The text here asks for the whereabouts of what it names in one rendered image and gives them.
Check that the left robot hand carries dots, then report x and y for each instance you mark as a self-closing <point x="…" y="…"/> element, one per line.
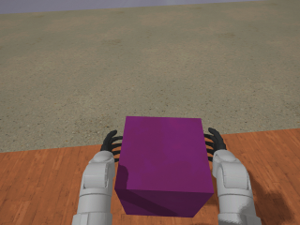
<point x="108" y="146"/>

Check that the robot left forearm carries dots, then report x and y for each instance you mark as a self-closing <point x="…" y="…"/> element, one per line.
<point x="94" y="206"/>

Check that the carton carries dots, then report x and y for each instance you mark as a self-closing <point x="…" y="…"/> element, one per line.
<point x="163" y="168"/>

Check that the robot right forearm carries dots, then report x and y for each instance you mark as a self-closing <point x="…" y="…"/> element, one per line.
<point x="234" y="191"/>

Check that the right robot hand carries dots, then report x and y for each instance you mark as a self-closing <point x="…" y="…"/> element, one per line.
<point x="217" y="144"/>

